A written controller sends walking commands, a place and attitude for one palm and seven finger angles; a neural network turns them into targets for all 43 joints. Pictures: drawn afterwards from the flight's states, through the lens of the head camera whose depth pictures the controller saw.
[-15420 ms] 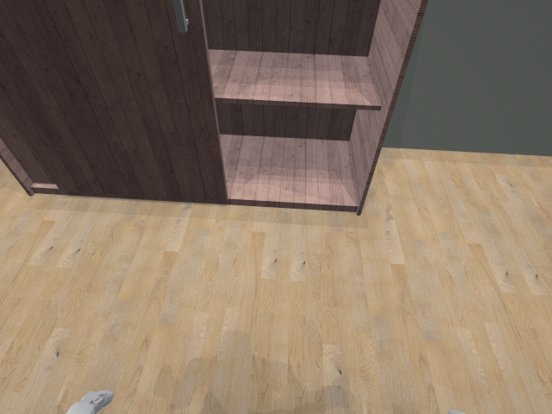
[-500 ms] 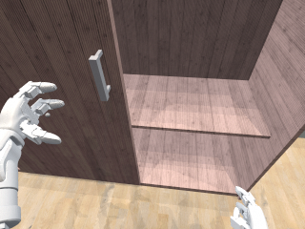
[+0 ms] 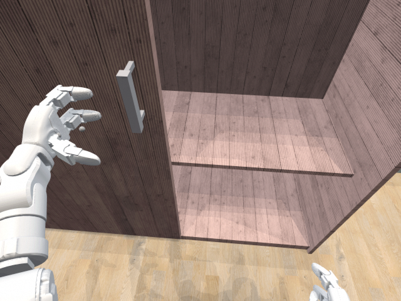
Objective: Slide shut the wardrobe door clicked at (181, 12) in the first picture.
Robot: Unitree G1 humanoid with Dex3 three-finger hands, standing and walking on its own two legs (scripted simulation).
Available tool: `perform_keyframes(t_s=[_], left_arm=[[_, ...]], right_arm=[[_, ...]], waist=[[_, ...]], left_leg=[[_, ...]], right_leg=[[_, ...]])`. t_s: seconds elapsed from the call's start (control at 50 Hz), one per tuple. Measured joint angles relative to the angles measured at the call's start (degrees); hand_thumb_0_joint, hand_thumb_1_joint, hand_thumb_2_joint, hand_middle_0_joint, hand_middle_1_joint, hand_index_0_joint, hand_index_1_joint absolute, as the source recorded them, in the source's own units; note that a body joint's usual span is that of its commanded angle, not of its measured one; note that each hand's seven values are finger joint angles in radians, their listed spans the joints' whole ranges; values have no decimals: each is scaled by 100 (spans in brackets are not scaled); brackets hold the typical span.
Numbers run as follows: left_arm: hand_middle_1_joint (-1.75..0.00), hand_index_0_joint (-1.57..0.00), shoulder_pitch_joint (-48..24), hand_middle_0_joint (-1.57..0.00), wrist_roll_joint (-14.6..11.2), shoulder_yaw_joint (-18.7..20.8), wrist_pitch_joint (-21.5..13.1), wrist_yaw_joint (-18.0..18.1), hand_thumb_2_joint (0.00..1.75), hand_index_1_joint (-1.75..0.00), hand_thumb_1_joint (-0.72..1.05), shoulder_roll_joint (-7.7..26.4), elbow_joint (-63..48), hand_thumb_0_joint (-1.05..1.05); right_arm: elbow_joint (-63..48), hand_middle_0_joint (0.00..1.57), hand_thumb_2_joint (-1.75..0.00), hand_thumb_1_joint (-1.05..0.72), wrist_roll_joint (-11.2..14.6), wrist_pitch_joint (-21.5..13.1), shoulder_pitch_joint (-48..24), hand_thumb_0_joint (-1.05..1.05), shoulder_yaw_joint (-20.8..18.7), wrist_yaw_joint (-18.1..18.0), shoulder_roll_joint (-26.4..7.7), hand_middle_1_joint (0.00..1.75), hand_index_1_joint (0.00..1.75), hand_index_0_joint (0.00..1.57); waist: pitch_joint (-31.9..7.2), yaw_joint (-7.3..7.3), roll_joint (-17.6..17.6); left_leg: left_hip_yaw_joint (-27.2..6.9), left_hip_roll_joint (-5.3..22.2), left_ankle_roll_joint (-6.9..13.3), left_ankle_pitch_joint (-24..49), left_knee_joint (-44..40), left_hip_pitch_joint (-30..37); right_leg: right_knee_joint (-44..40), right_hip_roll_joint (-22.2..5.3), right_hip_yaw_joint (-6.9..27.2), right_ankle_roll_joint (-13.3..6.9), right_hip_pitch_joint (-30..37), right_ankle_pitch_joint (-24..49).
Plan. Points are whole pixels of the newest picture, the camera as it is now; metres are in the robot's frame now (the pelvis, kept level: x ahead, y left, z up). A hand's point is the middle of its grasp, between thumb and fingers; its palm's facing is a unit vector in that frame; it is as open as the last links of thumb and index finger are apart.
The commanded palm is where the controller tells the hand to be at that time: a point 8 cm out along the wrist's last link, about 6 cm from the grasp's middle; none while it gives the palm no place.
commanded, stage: move the hooked fingers beside the handle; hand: left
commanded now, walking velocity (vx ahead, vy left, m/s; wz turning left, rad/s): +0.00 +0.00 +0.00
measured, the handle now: (134, 98) +0.48 +0.18 +0.15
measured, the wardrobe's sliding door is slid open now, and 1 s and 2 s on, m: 0.64 0.64 0.65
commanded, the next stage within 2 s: none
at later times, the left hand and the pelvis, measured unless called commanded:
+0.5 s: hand (97, 114) +0.42 +0.24 +0.16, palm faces +0.04 -1.00 -0.02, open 14.0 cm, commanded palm +0.40 +0.28 +0.16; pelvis +0.02 +0.00 +0.00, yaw +0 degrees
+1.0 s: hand (102, 104) +0.45 +0.23 +0.16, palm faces +0.03 -1.00 -0.01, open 13.3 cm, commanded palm +0.44 +0.29 +0.15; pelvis +0.00 -0.02 -0.01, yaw +0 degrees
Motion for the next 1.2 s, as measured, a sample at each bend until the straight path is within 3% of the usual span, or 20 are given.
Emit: perform_keyframes(t_s=[0.2,0.32,0.52,0.66,1.2], left_arm=[[-120,-30,-201,-30,124,-94,203,197,30,-120,-50,-108,251,-1],[-119,-30,-166,-30,174,-89,91,290,30,-120,-50,-163,124,-1],[-120,-30,-778,-30,262,-141,135,254,30,-120,-50,57,973,-1],[-120,-32,-1106,-31,307,-55,-219,218,30,-122,-50,126,1391,-1],[-124,-45,-2707,-41,536,136,-1147,-406,30,-124,-50,1096,3876,-1]], right_arm=[[-85,21,-89,-90,-39,190,33,2,13,120,101,30,30,21],[-72,21,-89,-90,-69,294,89,2,-40,155,92,30,30,21],[29,21,-89,-90,-51,475,51,2,-73,116,1,30,30,21],[68,21,-89,-91,-82,504,162,1,-125,126,-48,30,30,21],[187,21,-89,-91,-23,588,491,1,-63,209,-193,30,30,21]], waist=[[-149,-67,30],[-152,-32,41],[-122,-118,9],[-128,-208,8],[-124,-543,-71]], left_leg=[[76,-48,46,-8,-196,51],[73,-34,34,-26,-248,90],[-12,-2,-5,-46,-161,-70],[6,43,-39,-53,-125,-172],[-89,135,-109,-58,668,-1316]], right_leg=[[-108,-34,88,64,-11,-26],[-173,-15,90,63,33,-37],[-124,12,5,9,-86,-68],[-88,55,22,-28,-201,-65],[535,99,-96,-129,-1247,-15]])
